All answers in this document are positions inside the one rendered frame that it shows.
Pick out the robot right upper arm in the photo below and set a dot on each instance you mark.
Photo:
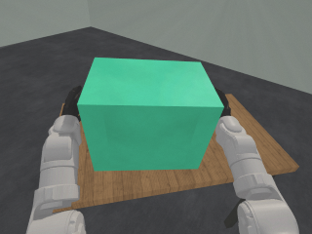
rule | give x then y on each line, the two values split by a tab
265	216

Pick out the carton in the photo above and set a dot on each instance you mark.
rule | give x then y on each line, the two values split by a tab
148	114

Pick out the table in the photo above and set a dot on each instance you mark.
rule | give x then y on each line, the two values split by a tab
105	187

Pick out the robot left hand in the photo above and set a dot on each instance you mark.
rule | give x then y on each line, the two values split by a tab
70	107

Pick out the robot left forearm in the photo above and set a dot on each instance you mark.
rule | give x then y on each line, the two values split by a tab
58	182

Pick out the robot right forearm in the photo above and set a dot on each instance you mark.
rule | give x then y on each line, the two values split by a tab
251	180

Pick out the robot left upper arm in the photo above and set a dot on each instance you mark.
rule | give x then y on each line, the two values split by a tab
67	222

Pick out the robot right hand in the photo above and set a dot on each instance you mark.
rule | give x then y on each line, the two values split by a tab
226	110

